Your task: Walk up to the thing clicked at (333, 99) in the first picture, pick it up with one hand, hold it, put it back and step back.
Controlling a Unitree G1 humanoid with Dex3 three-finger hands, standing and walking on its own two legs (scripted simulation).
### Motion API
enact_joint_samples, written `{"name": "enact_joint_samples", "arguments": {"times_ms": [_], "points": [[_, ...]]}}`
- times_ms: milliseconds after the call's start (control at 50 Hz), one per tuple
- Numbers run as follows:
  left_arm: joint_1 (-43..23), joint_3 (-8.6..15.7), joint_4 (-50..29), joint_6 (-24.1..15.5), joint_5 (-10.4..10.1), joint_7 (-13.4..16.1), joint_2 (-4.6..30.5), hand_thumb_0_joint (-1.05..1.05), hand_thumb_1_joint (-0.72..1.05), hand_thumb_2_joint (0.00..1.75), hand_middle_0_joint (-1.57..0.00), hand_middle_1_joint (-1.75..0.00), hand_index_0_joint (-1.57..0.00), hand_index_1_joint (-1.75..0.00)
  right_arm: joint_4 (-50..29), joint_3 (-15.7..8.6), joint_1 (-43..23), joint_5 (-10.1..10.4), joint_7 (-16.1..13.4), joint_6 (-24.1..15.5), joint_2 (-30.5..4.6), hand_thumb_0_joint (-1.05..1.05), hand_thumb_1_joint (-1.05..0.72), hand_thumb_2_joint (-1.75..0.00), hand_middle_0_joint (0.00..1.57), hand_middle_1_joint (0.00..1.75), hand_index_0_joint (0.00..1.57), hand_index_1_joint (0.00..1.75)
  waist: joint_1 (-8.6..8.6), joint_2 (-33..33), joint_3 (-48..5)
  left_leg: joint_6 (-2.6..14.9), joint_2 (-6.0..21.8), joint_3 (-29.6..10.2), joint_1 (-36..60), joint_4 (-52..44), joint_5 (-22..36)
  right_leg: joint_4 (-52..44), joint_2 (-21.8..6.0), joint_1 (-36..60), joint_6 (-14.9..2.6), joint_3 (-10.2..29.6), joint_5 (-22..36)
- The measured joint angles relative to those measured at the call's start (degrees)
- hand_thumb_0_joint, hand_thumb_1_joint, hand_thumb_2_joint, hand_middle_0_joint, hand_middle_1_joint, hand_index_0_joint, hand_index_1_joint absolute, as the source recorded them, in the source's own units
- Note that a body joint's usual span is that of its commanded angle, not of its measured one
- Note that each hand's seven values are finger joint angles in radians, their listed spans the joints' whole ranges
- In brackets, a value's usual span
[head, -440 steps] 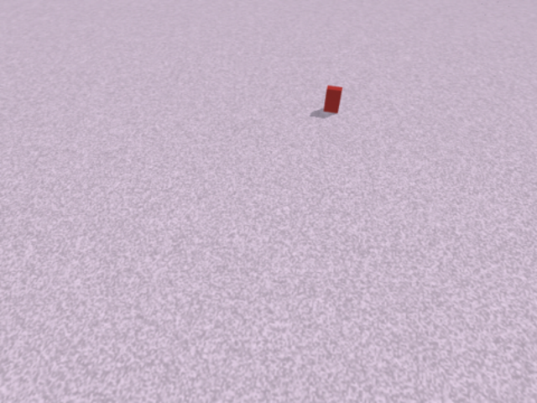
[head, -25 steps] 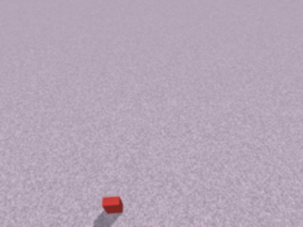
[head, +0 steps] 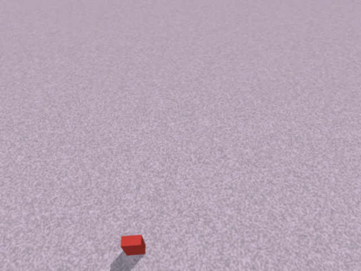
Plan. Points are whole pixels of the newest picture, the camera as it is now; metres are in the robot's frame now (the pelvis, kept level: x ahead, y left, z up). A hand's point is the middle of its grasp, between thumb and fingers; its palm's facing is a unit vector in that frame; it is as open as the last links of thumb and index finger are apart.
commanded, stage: go down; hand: left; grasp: from the side
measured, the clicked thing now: (133, 245) +0.37 +0.24 -0.70
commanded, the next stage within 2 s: none
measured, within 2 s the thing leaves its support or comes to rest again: neither
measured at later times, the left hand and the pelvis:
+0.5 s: hand out of the picture +0.16 +0.28 -0.17, palm faces +0.06 -0.93 -0.35, open 14.4 cm; pelvis -0.01 +0.01 -0.03, yaw -1 degrees
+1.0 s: hand out of the picture +0.14 +0.29 -0.20, palm faces +0.09 -0.94 -0.34, open 17.5 cm; pelvis -0.01 +0.02 -0.08, yaw -1 degrees
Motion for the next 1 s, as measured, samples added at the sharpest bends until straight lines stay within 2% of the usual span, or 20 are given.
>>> {"name": "enact_joint_samples", "arguments": {"times_ms": [100,140,180,240,300,360,460,600,720,840,1000], "points": [[0.0,0.0,0.0,0.0,0.0,-0.1,0.0,0.01,0.9,0.9,-0.2,-0.3,-0.2,-0.3,0.0,0.1,0.0,0.0,0.0,-0.1,0.0,0.01,-0.91,-0.9,0.21,0.3,0.21,0.3,0.05,0.0,0.0,0.04,0.0,0.1,0.0,0.0,0.0,-0.1,0.0,0.0,0.03,0.1,0.0],[0.2,0.8,-3.1,-0.2,-1.1,0.5,-0.7,0.01,0.88,0.87,-0.18,-0.28,-0.18,-0.28,-4.8,0.0,1.9,1.8,-1.0,-0.5,0.1,0.01,-0.92,-0.9,0.21,0.3,0.21,0.3,-0.2,0.3,-0.3,0.27,-0.2,-0.2,-2.8,2.1,-0.7,2.1,-0.2,-2.7,0.06,-0.2,-0.8],[-2.5,2.8,-3.5,-1.1,-1.3,0.8,-1.7,0.01,0.83,0.83,-0.15,-0.24,-0.15,-0.23,-9.0,-0.1,3.0,2.8,-1.8,-1.6,0.6,0.01,-0.93,-0.91,0.21,0.3,0.21,0.3,-0.33,0.5,0.3,0.44,-0.3,-0.6,-5.8,4.8,-1.5,4.8,-0.4,-5.5,0.06,-0.4,-1.7],[-7.3,5.4,-2.8,-0.9,0.0,0.1,-1.7,0.01,0.71,0.7,-0.11,-0.17,-0.11,-0.17,-13.3,-0.7,3.4,3.0,-2.3,-2.0,2.5,0.01,-0.96,-0.92,0.2,0.3,0.21,0.3,-0.57,0.2,0.6,0.42,-0.2,-0.5,-10.7,8.8,-2.7,9.0,-0.4,-10.6,0.0,-0.2,-2.9],[-10.1,8.6,-2.9,-0.6,2.2,-1.1,-0.8,0.01,0.55,0.55,-0.07,-0.13,-0.08,-0.12,-16.4,-1.3,4.4,2.3,-2.0,-2.3,4.6,0.01,-0.97,-0.92,0.21,0.3,0.21,0.3,-1.1,-0.5,-1.0,0.36,0.0,-0.2,-15.8,13.0,-4.3,13.4,-0.3,-16.0,-0.05,0.2,-4.5],[-9.8,10.6,-5.2,0.9,3.3,-1.3,-0.3,0.01,0.4,0.41,-0.06,-0.11,-0.07,-0.09,-18.7,-1.6,6.1,2.0,-1.8,-2.2,6.0,0.01,-0.96,-0.92,0.21,0.3,0.21,0.3,-1.45,-1.0,-2.5,0.44,0.0,0.1,-18.6,16.1,-6.0,16.5,-0.3,-18.9,0.03,0.7,-6.0],[-7.2,12.1,-9.5,4.4,3.6,-1.4,-0.4,0.01,0.16,0.24,-0.06,-0.09,-0.06,-0.07,-22.1,-1.7,8.1,2.0,-1.6,-2.3,6.2,0.01,-0.94,-0.91,0.21,0.3,0.21,0.3,-1.92,-0.5,-4.6,0.81,0.1,0.4,-22.7,21.6,-8.9,20.9,-0.3,-22.7,0.41,1.1,-8.3],[-1.1,12.6,-19.0,7.1,2.5,-2.1,-0.8,0.01,-0.18,0.11,-0.07,-0.09,-0.07,-0.07,-26.2,-2.4,8.4,1.8,-2.1,-4.4,5.5,0.01,-0.91,-0.9,0.21,0.3,0.21,0.3,-1.85,-0.1,-6.1,1.38,0.0,0.3,-29.6,30.1,-13.0,28.6,-0.6,-29.2,1.06,1.3,-11.9],[2.9,12.7,-28.0,9.4,2.0,-2.1,-1.7,0.0,-0.4,0.05,-0.08,-0.09,-0.09,-0.08,-28.5,-2.3,7.2,1.6,-3.2,-6.0,5.6,0.01,-0.88,-0.89,0.21,0.3,0.21,0.3,-1.56,-0.2,-7.4,1.63,0.1,-0.2,-34.7,36.2,-15.8,34.0,-0.6,-33.8,1.36,1.1,-14.4],[6.3,12.6,-35.6,13.1,1.3,-1.9,-1.5,0.0,-0.52,0.02,-0.1,-0.07,-0.1,-0.07,-30.7,-1.2,6.3,1.6,-4.3,-7.4,6.3,0.01,-0.87,-0.89,0.21,0.3,0.21,0.3,-1.75,-0.3,-8.2,1.69,0.2,-0.9,-37.4,39.7,-17.5,36.7,-0.5,-35.9,1.47,0.6,-15.9],[9.6,13.2,-41.6,16.5,0.4,-2.0,-0.8,0.0,-0.57,0.01,-0.1,-0.06,-0.1,-0.06,-32.7,-0.3,6.2,1.1,-5.5,-9.1,7.0,0.01,-0.87,-0.89,0.21,0.3,0.21,0.3,-2.1,0.2,-9.4,1.7,0.3,-1.7,-41.4,43.7,-19.3,40.1,-0.3,-39.2,1.51,-0.1,-17.6]]}}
